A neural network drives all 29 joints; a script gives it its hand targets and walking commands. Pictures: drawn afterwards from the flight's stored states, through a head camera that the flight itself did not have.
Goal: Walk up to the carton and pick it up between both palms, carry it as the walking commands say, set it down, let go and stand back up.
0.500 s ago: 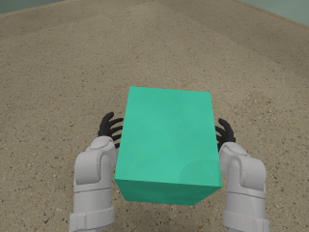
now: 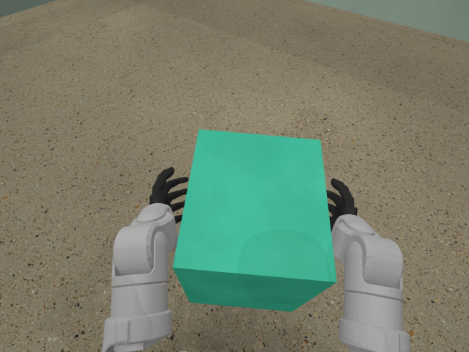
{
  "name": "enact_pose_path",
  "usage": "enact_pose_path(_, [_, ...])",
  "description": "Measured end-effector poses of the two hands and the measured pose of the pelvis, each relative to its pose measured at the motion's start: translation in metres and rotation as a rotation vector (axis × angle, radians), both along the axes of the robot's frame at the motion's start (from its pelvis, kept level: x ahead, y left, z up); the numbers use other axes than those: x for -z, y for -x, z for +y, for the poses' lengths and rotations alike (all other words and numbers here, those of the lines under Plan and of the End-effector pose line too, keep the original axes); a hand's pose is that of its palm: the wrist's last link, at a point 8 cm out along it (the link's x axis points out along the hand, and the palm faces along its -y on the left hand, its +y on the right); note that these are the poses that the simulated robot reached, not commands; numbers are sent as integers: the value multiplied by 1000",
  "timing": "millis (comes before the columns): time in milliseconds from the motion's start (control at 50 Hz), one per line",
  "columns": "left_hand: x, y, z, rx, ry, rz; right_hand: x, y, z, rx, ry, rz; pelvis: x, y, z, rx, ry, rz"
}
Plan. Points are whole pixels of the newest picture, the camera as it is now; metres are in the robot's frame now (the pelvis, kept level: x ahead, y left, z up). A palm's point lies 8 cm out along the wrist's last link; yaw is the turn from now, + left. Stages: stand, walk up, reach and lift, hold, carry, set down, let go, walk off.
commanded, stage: carry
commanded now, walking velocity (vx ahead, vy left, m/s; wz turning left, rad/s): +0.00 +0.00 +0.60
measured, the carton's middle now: (249, 228) +0.34 -0.01 +0.03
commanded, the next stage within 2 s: none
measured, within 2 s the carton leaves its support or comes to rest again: neither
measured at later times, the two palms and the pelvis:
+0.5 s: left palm (120, 287) +0.21 +0.17 +0.09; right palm (330, 260) +0.25 -0.12 +0.09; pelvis -0.10 -0.01 +0.00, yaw +10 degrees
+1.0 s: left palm out of the picture +0.08 +0.23 +0.08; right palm (272, 303) +0.20 -0.03 +0.07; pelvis -0.16 -0.04 +0.00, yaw +27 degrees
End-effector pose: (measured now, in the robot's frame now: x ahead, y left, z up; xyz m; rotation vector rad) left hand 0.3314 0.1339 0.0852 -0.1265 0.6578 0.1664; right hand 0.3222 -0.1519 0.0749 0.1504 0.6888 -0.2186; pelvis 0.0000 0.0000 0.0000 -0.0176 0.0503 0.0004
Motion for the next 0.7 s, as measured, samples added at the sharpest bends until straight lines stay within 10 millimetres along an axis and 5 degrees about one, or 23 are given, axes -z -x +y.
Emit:
enact_pose_path(100, [1, 16, -28, 58, 23, -7, -3, 35, -27, 94, -20, -10, -1, 25, 1, 4, -5, 6])
enact_pose_path(220, [-14, 43, -24, 34, 43, -58, -23, 56, -24, 84, -13, -66, 0, 50, 1, -8, -21, -10])
enact_pose_path(420, [-9, 97, 14, -117, 13, -2, -15, 64, 15, -109, 8, -6, 3, 80, -17, -118, -28, -28])
enact_pose_path(700, [4, 181, 88, -326, 59, -10, -4, 98, 98, -269, -11, -4, -2, 124, -8, -271, 19, 3])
